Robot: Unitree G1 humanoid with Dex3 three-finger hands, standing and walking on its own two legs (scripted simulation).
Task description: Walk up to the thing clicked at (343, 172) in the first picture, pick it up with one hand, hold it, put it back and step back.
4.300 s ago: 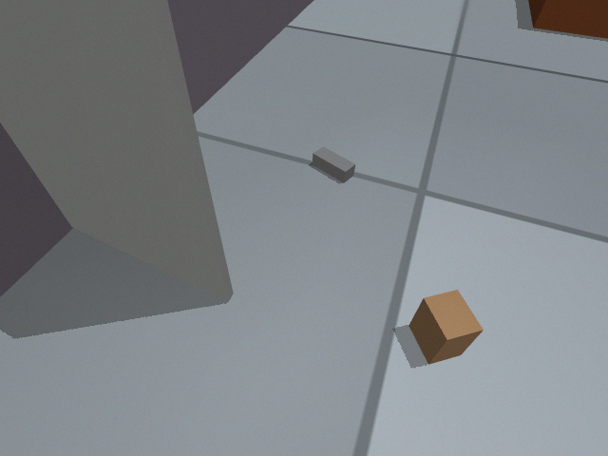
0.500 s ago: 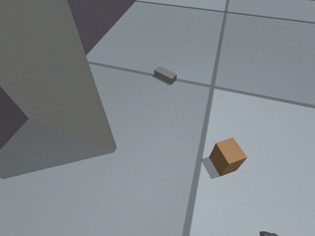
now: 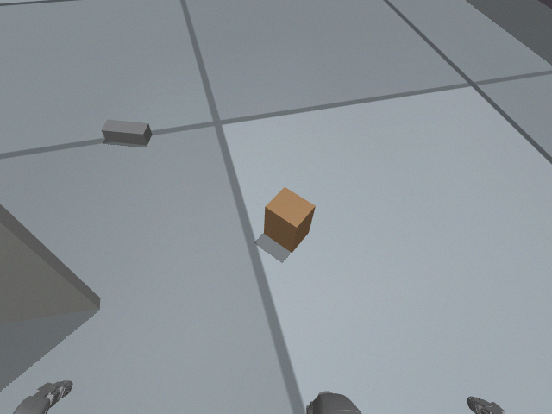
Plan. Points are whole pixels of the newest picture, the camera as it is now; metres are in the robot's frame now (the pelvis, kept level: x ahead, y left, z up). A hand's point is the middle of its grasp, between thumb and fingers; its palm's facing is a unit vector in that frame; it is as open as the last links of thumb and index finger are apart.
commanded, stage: walk up
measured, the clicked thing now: (127, 132) +1.40 +0.72 -0.74
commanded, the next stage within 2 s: none
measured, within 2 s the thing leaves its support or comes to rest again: neither
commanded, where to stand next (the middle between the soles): +0.10 -0.04 m, yaw -47 degrees
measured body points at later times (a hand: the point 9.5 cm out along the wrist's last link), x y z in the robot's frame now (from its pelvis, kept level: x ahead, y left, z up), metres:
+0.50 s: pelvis +0.06 -0.02 -0.02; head +0.09 -0.03 +0.42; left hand +0.27 +0.23 -0.13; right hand +0.03 -0.35 -0.13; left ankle +0.16 +0.07 -0.73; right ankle +0.00 -0.14 -0.74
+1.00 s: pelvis +0.03 -0.01 -0.03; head +0.05 -0.05 +0.41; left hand +0.29 +0.21 -0.13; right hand -0.09 -0.34 -0.14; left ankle +0.16 +0.06 -0.74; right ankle -0.03 -0.12 -0.74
